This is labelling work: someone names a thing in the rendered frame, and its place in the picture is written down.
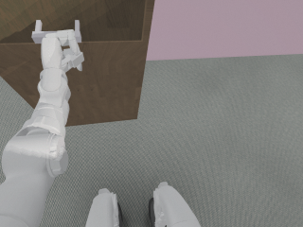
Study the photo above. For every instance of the left robot thigh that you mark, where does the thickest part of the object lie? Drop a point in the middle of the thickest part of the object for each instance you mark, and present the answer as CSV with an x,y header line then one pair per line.
x,y
103,211

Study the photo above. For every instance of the left robot forearm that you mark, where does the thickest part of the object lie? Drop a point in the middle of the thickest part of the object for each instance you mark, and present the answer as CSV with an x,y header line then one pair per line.
x,y
52,110

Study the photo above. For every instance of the cabinet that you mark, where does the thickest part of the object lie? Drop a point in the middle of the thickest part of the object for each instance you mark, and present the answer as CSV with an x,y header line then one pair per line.
x,y
107,89

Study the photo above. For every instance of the drawer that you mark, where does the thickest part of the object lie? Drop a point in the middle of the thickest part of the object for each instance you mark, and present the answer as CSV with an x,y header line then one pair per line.
x,y
100,20

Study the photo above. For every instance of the robot left hand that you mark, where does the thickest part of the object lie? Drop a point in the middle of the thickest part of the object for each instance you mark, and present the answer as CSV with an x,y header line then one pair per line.
x,y
52,55

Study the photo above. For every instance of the robot left shin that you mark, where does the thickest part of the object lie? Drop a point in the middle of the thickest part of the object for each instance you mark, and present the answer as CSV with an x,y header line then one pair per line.
x,y
115,220

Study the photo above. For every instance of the left robot upper arm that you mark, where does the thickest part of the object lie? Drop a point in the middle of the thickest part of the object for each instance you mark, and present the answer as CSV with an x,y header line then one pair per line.
x,y
31,164

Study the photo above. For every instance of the handle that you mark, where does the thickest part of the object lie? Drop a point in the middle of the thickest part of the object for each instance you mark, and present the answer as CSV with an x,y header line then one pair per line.
x,y
38,34

